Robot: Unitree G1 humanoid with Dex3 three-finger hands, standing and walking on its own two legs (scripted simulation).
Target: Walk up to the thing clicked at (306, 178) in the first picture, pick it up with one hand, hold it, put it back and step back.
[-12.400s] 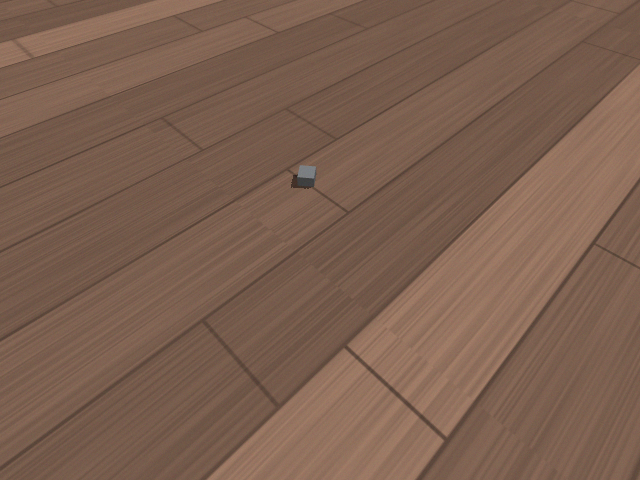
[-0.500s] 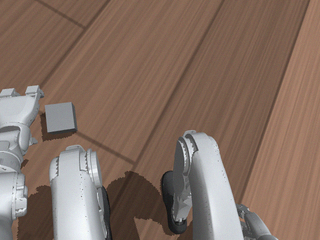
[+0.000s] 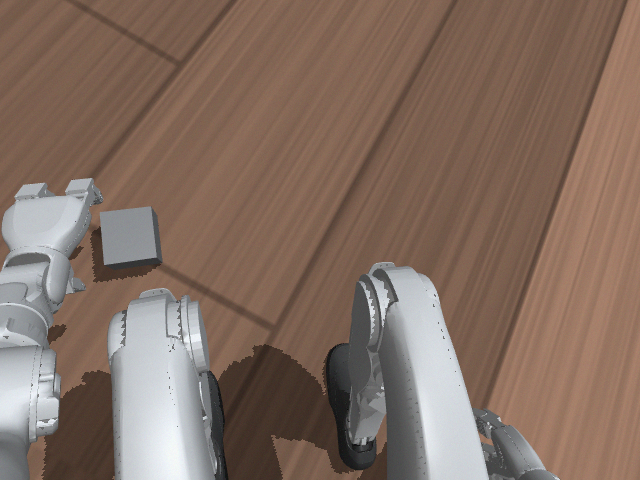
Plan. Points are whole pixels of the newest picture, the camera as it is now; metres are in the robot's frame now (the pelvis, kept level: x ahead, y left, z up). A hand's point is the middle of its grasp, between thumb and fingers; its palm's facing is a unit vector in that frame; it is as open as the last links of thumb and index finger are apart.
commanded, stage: rise first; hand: left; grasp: from above
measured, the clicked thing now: (132, 238) +0.44 +0.24 -0.30
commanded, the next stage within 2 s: approach in 0.70 s
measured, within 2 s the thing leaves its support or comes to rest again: neither
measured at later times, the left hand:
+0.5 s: hand (65, 242) +0.41 +0.29 -0.18, palm faces -0.44 -0.08 -0.89, open 12.9 cm
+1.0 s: hand (88, 241) +0.41 +0.27 -0.18, palm faces -0.46 -0.04 -0.89, open 13.5 cm
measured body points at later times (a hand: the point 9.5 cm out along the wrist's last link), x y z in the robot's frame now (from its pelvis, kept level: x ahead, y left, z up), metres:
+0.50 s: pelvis +0.00 +0.00 +0.00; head +0.22 +0.06 +0.38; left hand +0.43 +0.29 -0.13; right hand +0.07 -0.27 -0.12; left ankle +0.08 +0.13 -0.29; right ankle +0.10 -0.12 -0.29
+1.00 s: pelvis +0.00 +0.00 -0.01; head +0.21 +0.06 +0.38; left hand +0.43 +0.27 -0.13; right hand +0.07 -0.28 -0.12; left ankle +0.08 +0.13 -0.29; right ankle +0.10 -0.12 -0.29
